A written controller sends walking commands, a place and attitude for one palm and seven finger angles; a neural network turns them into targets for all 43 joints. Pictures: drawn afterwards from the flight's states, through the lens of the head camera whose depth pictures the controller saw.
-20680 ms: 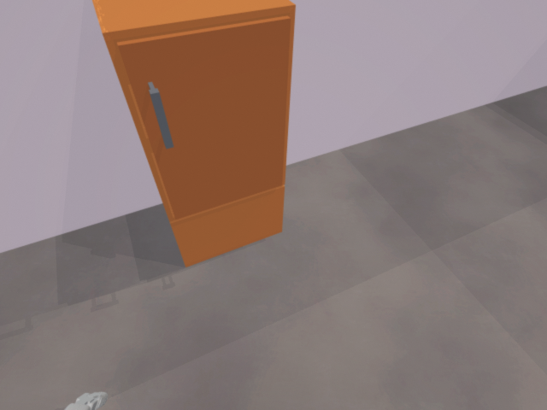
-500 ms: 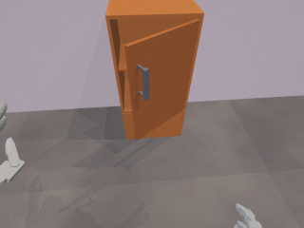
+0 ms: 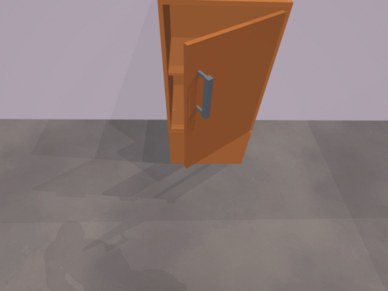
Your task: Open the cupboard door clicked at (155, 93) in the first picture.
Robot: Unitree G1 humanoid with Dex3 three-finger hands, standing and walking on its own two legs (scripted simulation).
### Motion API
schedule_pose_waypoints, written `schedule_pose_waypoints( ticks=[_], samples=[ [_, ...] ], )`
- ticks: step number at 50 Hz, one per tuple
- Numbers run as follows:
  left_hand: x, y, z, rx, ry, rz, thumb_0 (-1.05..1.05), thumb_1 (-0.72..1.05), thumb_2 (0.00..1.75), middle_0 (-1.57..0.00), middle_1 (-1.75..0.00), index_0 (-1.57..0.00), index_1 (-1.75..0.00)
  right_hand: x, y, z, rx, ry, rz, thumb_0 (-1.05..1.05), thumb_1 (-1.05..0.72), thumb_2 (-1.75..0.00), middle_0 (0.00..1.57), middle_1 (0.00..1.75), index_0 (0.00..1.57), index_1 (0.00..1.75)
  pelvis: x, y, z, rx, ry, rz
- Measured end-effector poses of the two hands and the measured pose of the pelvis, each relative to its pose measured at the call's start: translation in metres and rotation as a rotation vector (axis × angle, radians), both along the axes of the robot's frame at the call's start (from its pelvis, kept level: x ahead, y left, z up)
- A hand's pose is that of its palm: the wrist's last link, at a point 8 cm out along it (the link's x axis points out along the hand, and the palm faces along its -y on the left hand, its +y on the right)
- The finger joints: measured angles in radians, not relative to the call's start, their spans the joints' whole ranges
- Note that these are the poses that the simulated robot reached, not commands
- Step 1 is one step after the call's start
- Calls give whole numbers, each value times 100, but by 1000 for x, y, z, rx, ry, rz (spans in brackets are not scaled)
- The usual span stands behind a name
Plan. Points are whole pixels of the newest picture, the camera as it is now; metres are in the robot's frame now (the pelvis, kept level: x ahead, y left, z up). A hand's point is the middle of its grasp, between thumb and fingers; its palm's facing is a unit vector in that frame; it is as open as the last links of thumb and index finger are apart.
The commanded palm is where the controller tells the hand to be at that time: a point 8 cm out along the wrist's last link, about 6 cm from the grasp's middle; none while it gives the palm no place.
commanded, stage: let the arm hang, fingers relaxed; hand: left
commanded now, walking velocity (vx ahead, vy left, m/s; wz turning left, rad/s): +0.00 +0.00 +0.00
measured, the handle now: (203, 95) +0.68 +0.02 -0.01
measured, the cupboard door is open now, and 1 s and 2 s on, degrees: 35 35 35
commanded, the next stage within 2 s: look to check the result in 0.64 s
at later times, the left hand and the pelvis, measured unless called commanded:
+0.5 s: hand out of the picture +0.02 +0.18 -0.18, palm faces -0.01 -0.98 -0.19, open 7.3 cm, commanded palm none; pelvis +0.00 +0.01 +0.00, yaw -2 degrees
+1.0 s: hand out of the picture +0.00 +0.18 -0.17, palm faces +0.00 -0.98 -0.19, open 7.4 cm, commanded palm none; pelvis +0.01 +0.01 +0.00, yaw -2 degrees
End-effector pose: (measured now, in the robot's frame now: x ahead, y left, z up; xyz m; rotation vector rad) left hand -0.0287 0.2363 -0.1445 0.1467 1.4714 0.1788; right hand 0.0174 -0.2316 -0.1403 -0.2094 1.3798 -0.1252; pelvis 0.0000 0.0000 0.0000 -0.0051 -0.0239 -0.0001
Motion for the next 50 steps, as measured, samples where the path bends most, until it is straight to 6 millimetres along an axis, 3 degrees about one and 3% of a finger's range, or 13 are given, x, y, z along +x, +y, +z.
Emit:
schedule_pose_waypoints(
  ticks=[4, 8, 23, 37, 50],
  samples=[
    [-19, 7, 6, 17, 66, 8, 0, 94, 90, -20, -30, -20, -30, -21, 6, -3, 11, 56, -25, 0, -93, -90, 20, 29, 20, 30, 2, 5, 1, 2, -3, -5],
    [-20, 10, 8, 24, 76, 3, 0, 92, 90, -20, -30, -20, -30, -33, 15, -7, 32, 80, -45, 0, -92, -90, 20, 29, 20, 30, 2, 8, 2, 5, -7, -11],
    [40, -8, 0, -13, -81, -56, 0, 92, 90, -20, -30, -20, -30, -40, 46, -12, 95, 50, -97, 0, -91, -90, 20, 29, 20, 30, 3, 11, 1, 11, -13, -29],
    [32, -9, 0, -20, -49, -42, 0, 91, 90, -20, -30, -20, -30, -46, 40, -10, 77, 76, -113, 0, -91, -90, 20, 29, 20, 30, 7, 11, 1, 11, -10, -32],
    [26, -9, 1, -17, -31, -36, 0, 91, 90, -20, -30, -20, -30, -30, 27, -8, 53, 44, -96, 0, -91, -90, 20, 29, 20, 30, 9, 8, 2, 9, -15, -31]
  ],
)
